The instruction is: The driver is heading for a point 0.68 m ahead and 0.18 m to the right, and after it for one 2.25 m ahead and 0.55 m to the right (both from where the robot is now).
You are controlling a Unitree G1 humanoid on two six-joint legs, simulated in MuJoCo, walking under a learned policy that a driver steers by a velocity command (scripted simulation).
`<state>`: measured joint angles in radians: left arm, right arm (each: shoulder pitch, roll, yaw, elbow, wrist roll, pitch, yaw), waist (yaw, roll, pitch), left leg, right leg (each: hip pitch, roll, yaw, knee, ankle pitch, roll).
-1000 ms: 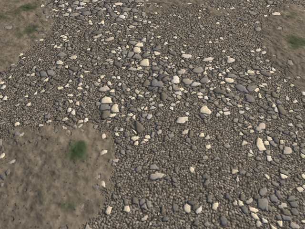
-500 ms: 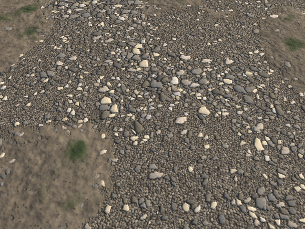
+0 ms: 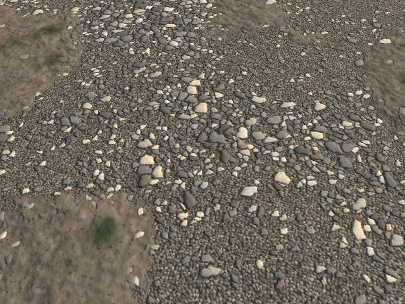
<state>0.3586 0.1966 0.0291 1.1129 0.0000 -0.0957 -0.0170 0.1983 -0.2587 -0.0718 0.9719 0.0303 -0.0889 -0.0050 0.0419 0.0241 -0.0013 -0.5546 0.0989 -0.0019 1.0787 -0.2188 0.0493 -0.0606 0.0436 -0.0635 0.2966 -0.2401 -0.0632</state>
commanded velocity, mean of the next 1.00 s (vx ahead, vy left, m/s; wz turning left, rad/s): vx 0.48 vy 0.00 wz -0.33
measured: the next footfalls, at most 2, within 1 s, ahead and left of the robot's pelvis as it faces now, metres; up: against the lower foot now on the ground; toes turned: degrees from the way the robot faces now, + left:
left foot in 0.28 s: +0.35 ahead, +0.16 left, +0.00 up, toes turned +2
right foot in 0.86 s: +0.61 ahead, -0.12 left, +0.00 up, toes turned -22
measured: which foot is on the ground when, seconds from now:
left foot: up 0.00-0.26, down 0.28-0.88, up 0.90-1.00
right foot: down 0.00-0.30, up 0.32-0.84, down 0.86-1.00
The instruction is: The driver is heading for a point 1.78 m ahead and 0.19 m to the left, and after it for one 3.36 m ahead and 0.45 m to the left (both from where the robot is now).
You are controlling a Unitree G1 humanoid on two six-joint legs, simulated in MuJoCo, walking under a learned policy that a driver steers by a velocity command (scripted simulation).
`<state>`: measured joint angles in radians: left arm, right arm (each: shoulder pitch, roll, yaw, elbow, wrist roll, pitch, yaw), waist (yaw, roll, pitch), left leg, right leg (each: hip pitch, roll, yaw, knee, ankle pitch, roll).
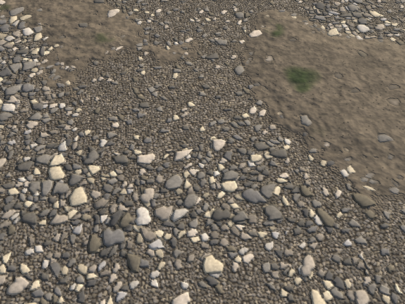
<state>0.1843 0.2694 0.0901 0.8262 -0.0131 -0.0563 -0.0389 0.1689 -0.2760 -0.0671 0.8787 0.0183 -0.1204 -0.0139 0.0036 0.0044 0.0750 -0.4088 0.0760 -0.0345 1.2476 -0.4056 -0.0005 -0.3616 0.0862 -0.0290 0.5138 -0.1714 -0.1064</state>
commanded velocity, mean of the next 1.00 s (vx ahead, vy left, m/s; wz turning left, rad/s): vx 0.09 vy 0.00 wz -0.14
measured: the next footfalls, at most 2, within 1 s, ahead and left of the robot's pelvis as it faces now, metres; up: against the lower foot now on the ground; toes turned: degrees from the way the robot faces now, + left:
left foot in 0.32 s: +0.33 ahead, +0.11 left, +0.00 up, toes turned -16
right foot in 0.66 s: +0.19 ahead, -0.11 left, +0.00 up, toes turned -11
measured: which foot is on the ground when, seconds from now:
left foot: up 0.00-0.30, down 0.32-0.68, up 0.70-0.98, down 1.00-1.00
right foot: down 0.00-0.34, up 0.36-0.64, down 0.66-1.00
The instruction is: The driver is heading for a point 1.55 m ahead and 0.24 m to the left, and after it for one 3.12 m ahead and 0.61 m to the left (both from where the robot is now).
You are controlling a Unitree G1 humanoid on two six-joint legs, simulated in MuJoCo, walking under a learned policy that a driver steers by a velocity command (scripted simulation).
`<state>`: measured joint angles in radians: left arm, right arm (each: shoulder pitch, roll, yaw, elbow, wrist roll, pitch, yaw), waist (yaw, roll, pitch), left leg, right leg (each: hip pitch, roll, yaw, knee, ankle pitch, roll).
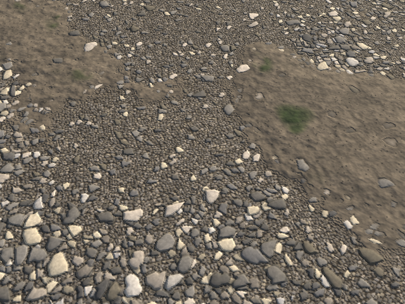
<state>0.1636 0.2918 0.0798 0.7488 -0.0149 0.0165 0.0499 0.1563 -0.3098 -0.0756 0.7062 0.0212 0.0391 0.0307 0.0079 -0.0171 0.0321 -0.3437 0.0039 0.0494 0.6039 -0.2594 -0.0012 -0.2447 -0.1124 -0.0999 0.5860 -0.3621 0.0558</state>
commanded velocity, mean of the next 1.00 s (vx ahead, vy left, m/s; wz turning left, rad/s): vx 0.36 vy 0.00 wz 0.35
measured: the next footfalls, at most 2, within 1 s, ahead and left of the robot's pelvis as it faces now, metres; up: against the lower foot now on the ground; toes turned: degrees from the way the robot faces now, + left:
right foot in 0.46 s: +0.20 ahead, -0.10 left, +0.00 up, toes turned +20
left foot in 0.90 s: +0.38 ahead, +0.25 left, +0.00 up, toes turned +22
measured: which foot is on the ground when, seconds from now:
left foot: down 0.00-0.46, up 0.48-0.88, down 0.90-1.00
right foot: down 0.00-0.00, up 0.02-0.44, down 0.46-0.92, up 0.94-1.00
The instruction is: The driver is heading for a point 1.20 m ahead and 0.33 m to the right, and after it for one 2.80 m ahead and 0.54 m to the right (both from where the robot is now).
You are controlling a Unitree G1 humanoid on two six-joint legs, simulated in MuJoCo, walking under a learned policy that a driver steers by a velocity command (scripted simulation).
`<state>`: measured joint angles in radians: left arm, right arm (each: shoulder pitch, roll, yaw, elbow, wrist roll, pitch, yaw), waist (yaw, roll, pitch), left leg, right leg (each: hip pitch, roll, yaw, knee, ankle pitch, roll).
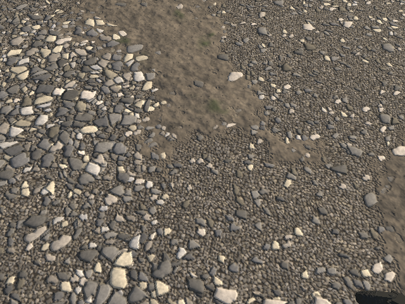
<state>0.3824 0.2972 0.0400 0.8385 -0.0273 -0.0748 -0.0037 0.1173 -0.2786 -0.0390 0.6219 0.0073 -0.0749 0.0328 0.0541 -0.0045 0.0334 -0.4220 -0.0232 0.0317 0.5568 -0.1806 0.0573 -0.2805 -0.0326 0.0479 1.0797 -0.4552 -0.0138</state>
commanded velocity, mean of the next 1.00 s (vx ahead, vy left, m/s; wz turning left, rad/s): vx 0.19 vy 0.00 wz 0.01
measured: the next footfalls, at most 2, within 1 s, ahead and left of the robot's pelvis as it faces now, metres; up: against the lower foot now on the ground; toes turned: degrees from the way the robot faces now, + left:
right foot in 0.36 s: +0.34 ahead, -0.11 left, +0.00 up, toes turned -1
left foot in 0.64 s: +0.25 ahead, +0.13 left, +0.00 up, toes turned +0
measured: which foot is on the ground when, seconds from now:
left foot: down 0.00-0.38, up 0.40-0.62, down 0.64-0.98, up 1.00-1.00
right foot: up 0.00-0.34, down 0.36-1.00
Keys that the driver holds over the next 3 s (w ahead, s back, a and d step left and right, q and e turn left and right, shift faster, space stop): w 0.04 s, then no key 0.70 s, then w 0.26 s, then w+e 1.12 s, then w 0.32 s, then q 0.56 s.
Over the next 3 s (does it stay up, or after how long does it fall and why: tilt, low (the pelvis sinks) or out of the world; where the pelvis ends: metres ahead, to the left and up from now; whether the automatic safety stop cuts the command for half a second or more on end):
stays up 1.12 -0.34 0.01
